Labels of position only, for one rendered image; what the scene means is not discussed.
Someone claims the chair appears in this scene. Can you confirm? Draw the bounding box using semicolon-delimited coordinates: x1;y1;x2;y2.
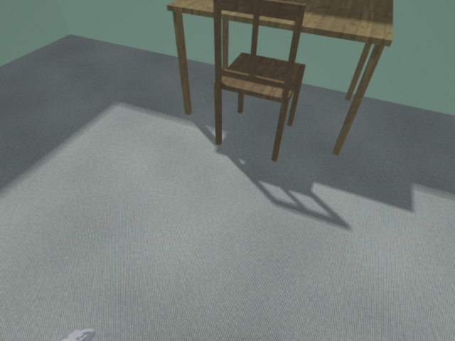
213;0;306;161

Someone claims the table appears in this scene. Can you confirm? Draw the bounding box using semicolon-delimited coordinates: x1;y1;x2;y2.
167;0;393;156

